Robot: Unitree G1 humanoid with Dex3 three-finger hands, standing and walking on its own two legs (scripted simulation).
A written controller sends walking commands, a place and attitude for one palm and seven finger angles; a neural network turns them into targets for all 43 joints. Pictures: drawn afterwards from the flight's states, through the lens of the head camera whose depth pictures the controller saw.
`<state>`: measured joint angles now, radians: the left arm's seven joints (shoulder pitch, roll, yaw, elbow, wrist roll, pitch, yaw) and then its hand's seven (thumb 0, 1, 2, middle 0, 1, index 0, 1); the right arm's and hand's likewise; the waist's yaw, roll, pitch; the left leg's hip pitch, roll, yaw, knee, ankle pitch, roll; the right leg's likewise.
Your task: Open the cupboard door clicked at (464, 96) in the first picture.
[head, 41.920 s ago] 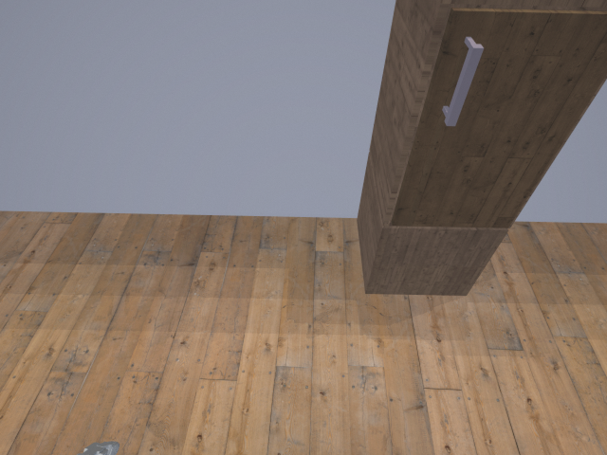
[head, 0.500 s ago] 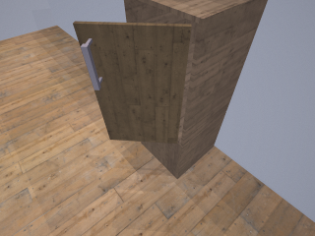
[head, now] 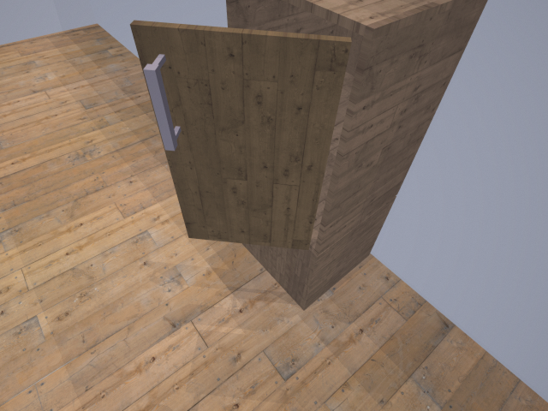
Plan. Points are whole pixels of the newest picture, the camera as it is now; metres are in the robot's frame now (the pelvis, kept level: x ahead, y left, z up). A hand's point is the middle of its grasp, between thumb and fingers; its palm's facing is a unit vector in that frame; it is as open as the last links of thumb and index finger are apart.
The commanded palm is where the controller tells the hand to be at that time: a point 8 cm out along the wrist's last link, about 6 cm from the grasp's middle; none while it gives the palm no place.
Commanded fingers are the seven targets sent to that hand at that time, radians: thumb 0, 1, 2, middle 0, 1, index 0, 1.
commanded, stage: shuffle to correct the standing spot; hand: left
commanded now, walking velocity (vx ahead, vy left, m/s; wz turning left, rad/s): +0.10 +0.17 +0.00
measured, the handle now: (166, 105) +0.58 +0.25 +0.13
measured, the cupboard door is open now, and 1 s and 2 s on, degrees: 44 44 44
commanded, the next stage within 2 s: come to a stop and stand still in 0.24 s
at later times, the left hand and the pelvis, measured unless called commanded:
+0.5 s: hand out of the picture +0.06 +0.23 -0.16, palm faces +0.07 -0.97 -0.23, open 7.4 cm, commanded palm none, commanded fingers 0.00 0.90 0.90 -0.20 -0.30 -0.20 -0.30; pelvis +0.06 +0.05 +0.01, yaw +0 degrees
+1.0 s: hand out of the picture +0.10 +0.22 -0.15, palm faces +0.04 -0.97 -0.26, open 7.3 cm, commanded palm none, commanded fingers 0.00 0.90 0.90 -0.20 -0.30 -0.20 -0.30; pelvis +0.05 +0.04 +0.00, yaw +1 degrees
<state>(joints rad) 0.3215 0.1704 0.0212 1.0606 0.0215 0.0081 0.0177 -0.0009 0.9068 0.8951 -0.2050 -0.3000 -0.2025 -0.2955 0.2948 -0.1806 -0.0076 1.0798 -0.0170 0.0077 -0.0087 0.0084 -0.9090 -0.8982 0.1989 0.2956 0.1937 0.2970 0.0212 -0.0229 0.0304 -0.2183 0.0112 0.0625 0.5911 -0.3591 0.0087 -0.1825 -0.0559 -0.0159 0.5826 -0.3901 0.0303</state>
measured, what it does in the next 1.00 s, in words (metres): steps on the spot: right foot, then left foot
